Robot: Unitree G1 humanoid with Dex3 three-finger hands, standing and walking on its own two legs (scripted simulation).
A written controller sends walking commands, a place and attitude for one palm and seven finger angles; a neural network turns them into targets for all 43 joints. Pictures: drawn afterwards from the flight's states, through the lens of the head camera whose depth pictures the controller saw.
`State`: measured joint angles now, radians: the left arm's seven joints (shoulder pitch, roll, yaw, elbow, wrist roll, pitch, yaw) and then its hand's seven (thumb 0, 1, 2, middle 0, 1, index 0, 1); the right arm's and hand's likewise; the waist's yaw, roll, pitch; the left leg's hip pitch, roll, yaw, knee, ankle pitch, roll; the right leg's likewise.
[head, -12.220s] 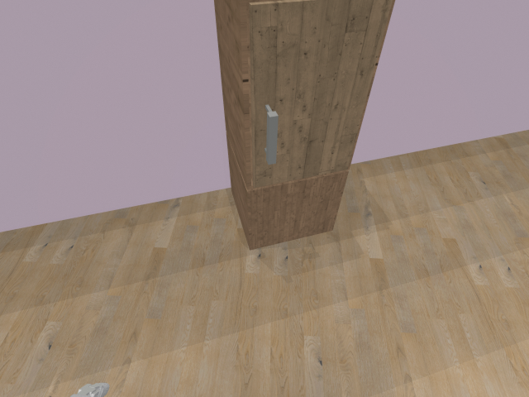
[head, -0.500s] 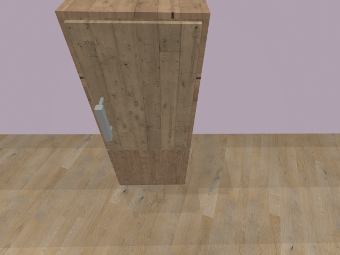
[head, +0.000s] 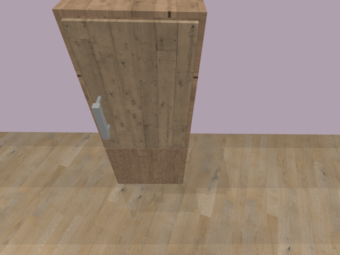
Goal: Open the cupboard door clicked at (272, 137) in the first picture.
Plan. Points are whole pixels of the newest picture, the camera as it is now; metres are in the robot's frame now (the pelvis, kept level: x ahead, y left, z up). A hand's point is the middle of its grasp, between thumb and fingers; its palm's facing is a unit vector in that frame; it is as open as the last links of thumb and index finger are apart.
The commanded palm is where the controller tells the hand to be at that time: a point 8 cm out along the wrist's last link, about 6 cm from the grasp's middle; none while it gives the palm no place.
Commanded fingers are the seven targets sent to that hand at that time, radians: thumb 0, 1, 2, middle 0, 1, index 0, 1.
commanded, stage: look again from close up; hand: left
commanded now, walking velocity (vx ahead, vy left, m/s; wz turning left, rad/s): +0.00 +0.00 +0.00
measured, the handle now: (102, 118) +0.59 +0.30 -0.10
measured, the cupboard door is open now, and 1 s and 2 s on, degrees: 0 0 0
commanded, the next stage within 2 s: shuffle to correct the standing spot in 0.32 s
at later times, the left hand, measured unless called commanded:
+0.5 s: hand out of the picture -0.02 +0.16 -0.18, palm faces +0.06 -0.99 -0.16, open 7.4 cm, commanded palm none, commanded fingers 0.00 0.90 0.90 -0.20 -0.30 -0.20 -0.30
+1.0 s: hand out of the picture +0.07 +0.24 -0.18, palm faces +0.11 -0.98 -0.19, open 7.3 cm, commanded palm none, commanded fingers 0.00 0.90 0.90 -0.20 -0.30 -0.20 -0.30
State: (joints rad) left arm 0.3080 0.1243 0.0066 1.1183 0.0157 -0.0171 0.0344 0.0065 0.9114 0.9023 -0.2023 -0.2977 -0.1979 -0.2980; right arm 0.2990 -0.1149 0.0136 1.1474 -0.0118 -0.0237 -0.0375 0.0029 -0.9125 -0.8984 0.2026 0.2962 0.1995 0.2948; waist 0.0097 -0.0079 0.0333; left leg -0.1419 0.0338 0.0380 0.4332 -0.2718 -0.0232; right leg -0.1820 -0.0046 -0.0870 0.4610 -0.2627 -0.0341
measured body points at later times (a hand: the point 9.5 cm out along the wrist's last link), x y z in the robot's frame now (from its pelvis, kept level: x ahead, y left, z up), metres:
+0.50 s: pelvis +0.00 +0.00 +0.00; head +0.01 +0.00 +0.45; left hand -0.02 +0.21 -0.16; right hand -0.02 -0.21 -0.16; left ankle -0.02 +0.13 -0.74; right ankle -0.01 -0.09 -0.74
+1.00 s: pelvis +0.06 +0.06 +0.00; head +0.09 +0.08 +0.45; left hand +0.06 +0.29 -0.16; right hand +0.04 -0.13 -0.15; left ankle +0.03 +0.14 -0.74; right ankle +0.07 -0.05 -0.68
